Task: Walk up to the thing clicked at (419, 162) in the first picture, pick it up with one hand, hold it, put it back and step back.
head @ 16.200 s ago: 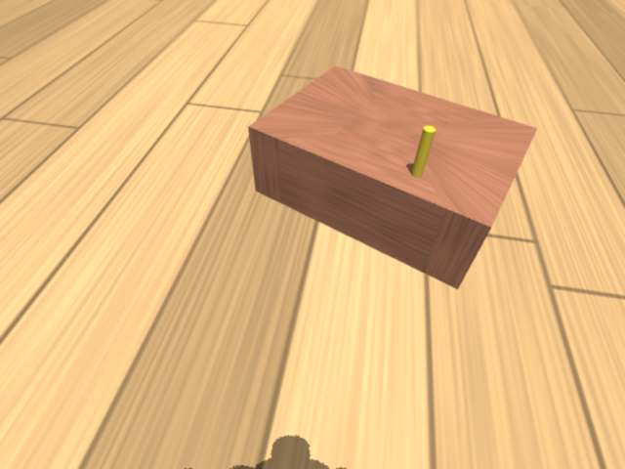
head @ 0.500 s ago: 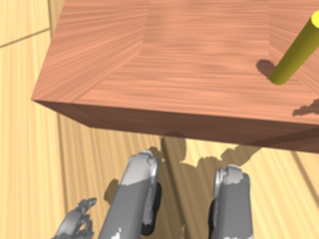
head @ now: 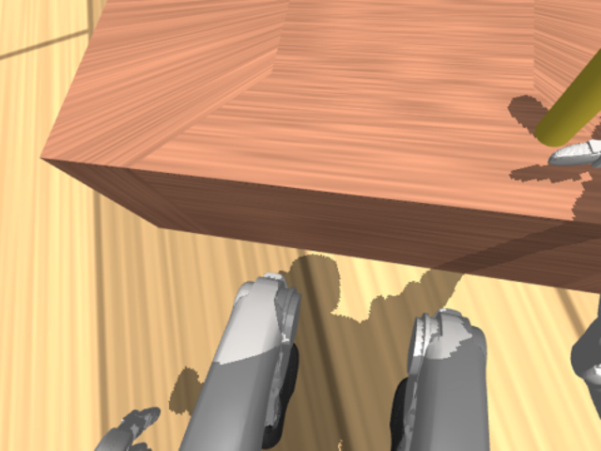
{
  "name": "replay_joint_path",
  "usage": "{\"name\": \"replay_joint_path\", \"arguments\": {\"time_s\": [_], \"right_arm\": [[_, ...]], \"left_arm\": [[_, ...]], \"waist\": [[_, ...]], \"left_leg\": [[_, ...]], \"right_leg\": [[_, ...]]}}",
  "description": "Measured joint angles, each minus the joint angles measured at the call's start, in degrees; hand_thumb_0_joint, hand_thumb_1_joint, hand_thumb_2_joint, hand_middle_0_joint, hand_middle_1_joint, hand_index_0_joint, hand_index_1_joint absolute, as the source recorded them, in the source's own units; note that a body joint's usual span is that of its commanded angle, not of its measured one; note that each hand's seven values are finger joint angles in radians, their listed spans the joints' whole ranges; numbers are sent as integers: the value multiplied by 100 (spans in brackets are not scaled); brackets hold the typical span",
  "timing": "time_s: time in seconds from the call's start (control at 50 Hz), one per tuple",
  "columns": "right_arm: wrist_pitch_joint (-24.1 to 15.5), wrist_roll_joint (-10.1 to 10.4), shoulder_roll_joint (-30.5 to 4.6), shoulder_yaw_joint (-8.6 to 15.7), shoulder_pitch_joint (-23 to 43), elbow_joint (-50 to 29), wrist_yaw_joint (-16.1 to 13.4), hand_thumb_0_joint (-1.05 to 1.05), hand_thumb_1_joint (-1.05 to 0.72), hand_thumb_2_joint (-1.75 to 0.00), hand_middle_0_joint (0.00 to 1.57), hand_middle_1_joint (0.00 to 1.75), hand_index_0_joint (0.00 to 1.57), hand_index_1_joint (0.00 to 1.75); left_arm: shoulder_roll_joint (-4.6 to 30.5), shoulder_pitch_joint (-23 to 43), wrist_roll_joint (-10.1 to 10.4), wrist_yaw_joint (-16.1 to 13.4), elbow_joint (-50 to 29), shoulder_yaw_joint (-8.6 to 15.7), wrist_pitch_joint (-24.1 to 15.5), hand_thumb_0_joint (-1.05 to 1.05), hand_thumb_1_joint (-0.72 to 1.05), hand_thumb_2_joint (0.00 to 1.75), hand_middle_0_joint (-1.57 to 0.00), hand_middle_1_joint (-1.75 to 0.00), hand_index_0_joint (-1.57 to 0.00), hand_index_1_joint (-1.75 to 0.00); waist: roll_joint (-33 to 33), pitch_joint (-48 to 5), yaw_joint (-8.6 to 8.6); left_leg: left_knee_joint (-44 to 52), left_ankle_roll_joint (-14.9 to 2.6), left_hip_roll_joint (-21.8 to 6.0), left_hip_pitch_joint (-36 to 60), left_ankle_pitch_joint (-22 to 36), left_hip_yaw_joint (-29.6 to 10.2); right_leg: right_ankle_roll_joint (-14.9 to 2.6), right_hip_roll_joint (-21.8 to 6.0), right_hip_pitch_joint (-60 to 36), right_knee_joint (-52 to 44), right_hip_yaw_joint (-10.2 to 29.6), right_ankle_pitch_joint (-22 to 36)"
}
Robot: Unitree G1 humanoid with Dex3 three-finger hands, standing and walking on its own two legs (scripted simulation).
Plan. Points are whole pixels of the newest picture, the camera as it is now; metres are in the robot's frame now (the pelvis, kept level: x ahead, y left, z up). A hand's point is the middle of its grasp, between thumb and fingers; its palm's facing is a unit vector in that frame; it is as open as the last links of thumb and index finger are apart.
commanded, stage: close in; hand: right
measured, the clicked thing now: out of the picture +0.55 -0.23 +0.05
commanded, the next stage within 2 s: rest palm in 0.14 s
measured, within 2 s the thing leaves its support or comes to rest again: leaves its support in 1.60 s
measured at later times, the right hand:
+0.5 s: hand (585, 100) +0.55 -0.23 +0.02, palm faces +0.17 +0.99 -0.02, open 16.7 cm
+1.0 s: hand (578, 93) +0.56 -0.23 +0.02, palm faces +0.16 +0.99 -0.03, open 11.3 cm
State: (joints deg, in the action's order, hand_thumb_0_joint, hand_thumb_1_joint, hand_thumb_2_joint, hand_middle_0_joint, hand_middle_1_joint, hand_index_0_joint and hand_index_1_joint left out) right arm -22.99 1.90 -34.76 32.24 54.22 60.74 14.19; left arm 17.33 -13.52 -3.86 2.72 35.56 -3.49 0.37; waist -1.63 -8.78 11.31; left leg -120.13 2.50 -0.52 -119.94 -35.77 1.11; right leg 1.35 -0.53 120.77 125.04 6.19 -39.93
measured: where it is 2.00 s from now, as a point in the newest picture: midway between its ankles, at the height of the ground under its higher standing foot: (336, 433)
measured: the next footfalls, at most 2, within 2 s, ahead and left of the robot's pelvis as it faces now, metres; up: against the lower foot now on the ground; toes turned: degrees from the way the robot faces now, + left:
none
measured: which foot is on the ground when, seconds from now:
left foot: down 0.00-1.00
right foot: down 0.00-1.00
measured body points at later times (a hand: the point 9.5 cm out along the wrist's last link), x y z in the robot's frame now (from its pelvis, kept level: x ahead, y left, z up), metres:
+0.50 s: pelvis +0.01 +0.00 +0.00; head +0.23 -0.03 +0.39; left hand +0.09 +0.28 -0.12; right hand +0.53 -0.28 +0.03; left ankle +0.11 +0.14 -0.37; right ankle +0.08 -0.13 -0.37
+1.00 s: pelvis +0.00 +0.00 +0.00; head +0.23 -0.04 +0.38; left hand +0.06 +0.28 -0.11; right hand +0.55 -0.28 +0.02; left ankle +0.11 +0.14 -0.37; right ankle +0.08 -0.13 -0.37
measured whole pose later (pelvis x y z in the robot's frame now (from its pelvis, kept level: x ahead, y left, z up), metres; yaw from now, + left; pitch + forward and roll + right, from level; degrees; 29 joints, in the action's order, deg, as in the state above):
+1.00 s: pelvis +0.00 +0.00 +0.00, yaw -1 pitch +36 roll +5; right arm -24.4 -0.2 -32.7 29.0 59.0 62.6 9.0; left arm 17.4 -13.1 -4.7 3.4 34.9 -3.1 3.8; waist -1.5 -7.1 12.0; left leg -121.3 2.5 -1.1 -120.8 -36.7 0.6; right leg 1.5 0.1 121.6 125.5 5.7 -40.3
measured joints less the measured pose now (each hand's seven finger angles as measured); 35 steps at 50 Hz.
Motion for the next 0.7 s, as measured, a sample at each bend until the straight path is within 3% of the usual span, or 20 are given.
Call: {"name": "replay_joint_path", "arguments": {"time_s": [0.3, 0.48, 0.7], "right_arm": [[-164, 1, 406, -239, 54, -139, -270, -1, 40, -5, 7, 3, 6, 4], [-171, -48, 422, -252, 162, -35, -374, -1, 38, -8, 8, 5, 7, 6], [-236, -115, 311, -352, 380, 188, -407, -1, 37, -13, 31, 19, 29, 19]], "left_arm": [[53, 161, -42, 38, -65, 127, 119, 0, 90, 90, -20, -30, -21, -30], [-29, 238, -58, 46, -66, 122, 205, 0, 86, 93, -20, -29, -19, -31], [2, 188, -92, 61, -50, 81, 247, 0, 88, 91, -20, -30, -20, -31]], "waist": [[25, 58, -74], [15, 72, -90], [45, 111, -19]], "left_leg": [[-53, -14, -66, 12, -139, -57], [-80, -26, -58, 5, -153, -56], [-121, -16, -63, -67, -111, -62]], "right_leg": [[34, 54, -39, -40, -60, -74], [48, 45, -51, -27, -58, -92], [36, 58, 39, 30, -59, -47]]}}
